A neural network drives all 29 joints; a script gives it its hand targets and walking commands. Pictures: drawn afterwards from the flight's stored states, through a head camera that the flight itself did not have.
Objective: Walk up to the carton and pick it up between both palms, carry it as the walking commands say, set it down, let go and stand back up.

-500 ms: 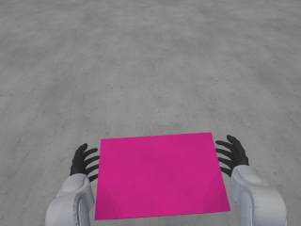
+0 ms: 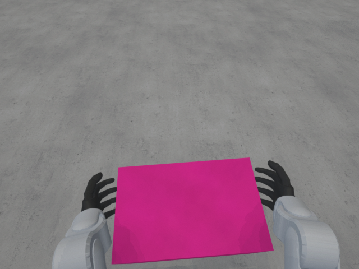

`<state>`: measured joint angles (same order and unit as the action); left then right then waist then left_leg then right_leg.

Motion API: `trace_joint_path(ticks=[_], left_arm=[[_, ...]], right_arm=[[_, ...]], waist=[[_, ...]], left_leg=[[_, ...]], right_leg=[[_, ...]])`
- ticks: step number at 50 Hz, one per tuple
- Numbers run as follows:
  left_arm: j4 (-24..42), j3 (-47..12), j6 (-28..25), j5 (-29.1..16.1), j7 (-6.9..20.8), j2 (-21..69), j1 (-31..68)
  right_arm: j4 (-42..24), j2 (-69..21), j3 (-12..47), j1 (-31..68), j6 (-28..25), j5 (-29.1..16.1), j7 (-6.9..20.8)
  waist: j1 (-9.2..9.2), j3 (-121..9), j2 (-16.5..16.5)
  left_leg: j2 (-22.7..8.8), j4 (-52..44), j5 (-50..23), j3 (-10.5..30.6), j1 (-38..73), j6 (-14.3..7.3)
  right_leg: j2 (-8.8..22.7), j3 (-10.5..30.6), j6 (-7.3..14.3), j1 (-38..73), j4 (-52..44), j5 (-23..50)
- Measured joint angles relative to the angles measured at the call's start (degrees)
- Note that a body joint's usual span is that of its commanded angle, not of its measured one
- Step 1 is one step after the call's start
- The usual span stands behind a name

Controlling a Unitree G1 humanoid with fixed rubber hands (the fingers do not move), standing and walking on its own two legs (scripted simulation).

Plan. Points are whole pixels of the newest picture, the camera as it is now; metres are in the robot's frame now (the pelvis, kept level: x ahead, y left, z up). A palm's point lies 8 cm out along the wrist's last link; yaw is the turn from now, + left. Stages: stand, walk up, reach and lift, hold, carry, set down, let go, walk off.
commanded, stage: carry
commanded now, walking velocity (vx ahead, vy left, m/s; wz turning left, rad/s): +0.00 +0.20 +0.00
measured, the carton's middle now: (187, 213) +0.27 +0.01 +0.00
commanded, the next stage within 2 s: none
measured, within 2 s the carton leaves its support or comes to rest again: neither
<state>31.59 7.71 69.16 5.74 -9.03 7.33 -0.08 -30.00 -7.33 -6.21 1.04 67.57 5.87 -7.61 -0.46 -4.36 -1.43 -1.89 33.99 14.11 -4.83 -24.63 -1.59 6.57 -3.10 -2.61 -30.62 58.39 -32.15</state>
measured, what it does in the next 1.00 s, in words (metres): steps to the left: right foot, then left foot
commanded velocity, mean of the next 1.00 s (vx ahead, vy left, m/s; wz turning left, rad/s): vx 0.00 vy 0.04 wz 0.00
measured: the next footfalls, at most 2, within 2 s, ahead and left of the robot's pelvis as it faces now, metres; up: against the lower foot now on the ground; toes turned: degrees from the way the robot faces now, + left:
right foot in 0.16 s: +0.02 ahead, -0.01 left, +0.00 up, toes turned -2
left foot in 0.44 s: +0.05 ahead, +0.22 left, +0.00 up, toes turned -14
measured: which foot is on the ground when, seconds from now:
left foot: down 0.00-0.18, up 0.20-0.42, down 0.44-1.00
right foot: up 0.00-0.14, down 0.16-1.00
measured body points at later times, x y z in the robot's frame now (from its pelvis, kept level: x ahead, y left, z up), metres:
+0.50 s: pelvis -0.01 +0.12 +0.00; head -0.02 +0.13 +0.45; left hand +0.24 +0.30 +0.08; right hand +0.24 -0.06 +0.10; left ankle +0.02 +0.23 -0.73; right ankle -0.02 -0.05 -0.72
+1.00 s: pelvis -0.01 +0.14 +0.01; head -0.04 +0.15 +0.46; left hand +0.24 +0.32 +0.10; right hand +0.24 -0.04 +0.11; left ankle +0.02 +0.23 -0.73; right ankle -0.02 +0.00 -0.73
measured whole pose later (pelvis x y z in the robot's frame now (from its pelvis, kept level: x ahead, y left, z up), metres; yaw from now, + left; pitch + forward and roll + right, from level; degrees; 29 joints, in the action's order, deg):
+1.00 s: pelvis -0.01 +0.14 +0.01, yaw -1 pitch +3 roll +0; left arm 28.3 7.4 70.0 6.6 -8.7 7.3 1.9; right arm -28.6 -7.3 -7.6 2.4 69.5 6.1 -7.9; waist 0.2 -7.7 -0.4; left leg -0.5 28.3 12.0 -6.1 -19.8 -2.2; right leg 4.1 -3.5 -2.3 -17.1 28.5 -14.5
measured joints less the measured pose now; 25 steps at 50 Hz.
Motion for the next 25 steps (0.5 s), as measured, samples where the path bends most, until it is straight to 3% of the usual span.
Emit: trace_joint_path(ticks=[4,8,9,11,13,15,19,22,25], left_arm=[[-0.8,-0.5,-0.7,-0.3,-0.3,0.0,0.7],[-1.8,0.0,-1.3,-0.1,0.3,-0.1,1.8],[-2.6,0.0,-1.6,0.0,0.4,0.0,2.3],[-4.6,-0.3,-1.8,0.1,0.5,0.0,2.4],[-4.8,-0.4,-1.5,0.3,0.7,0.0,1.7],[-3.5,-0.4,-1.5,0.3,0.8,0.0,0.6],[0.5,-0.7,-1.5,0.1,0.6,0.1,-0.2],[1.7,-1.0,-1.4,0.2,0.3,0.0,0.0],[0.4,-0.2,0.0,0.4,0.2,0.0,0.2]], right_arm=[[-0.4,0.0,-0.6,-0.1,-0.4,0.3,0.4],[-0.3,0.0,-0.5,0.8,-0.4,0.8,0.2],[0.1,0.1,-0.9,1.3,-0.3,0.9,0.1],[0.9,0.1,-1.3,0.9,0.0,1.1,0.0],[0.9,0.1,-1.2,0.4,0.7,0.8,-0.4],[0.2,0.1,-0.7,0.3,1.1,0.3,-0.7],[-2.4,0.1,-0.7,0.5,0.8,-0.8,-0.6],[-3.2,0.0,-0.9,1.1,0.7,-0.8,-0.4],[-0.4,0.0,-0.3,0.8,0.4,-0.6,-0.5]], waist=[[0.03,-0.3,0.6],[0.46,-2.1,1.2],[0.44,-2.5,2.1],[0.69,-3.2,2.9],[1.16,-2.9,2.5],[1.3,-2.0,1.9],[1.12,-0.6,0.5],[1.03,-0.9,1.0],[0.54,-1.3,-0.5]], left_leg=[[1.6,-2.2,-1.6,-1.0,0.6,-1.6],[3.8,-1.9,-1.5,-2.8,0.0,-2.8],[3.7,-0.7,-1.0,-3.0,-0.6,-2.7],[3.8,5.4,5.2,-2.4,-3.1,0.0],[3.5,13.8,7.6,-1.4,-5.8,1.8],[2.2,16.4,5.7,-0.5,-6.4,2.8],[-0.2,6.8,3.7,0.5,-2.2,3.7],[-1.2,-2.6,-2.2,0.4,2.6,3.4],[0.0,0.1,0.3,-0.2,1.7,1.3]], right_leg=[[-2.5,-2.0,1.4,1.1,-2.5,2.3],[-3.9,-3.6,3.4,8.5,-20.3,7.5],[-4.2,-3.7,3.9,9.4,-23.4,13.0],[-3.7,-3.6,4.1,9.1,-23.5,14.9],[-2.5,-3.3,3.4,10.2,-25.5,15.2],[-1.6,-2.7,2.4,11.6,-28.1,16.4],[0.4,-1.6,0.4,11.6,-28.2,17.1],[1.2,-1.4,-1.5,9.9,-23.7,14.7],[1.1,-0.2,-1.7,8.5,-19.8,7.7]])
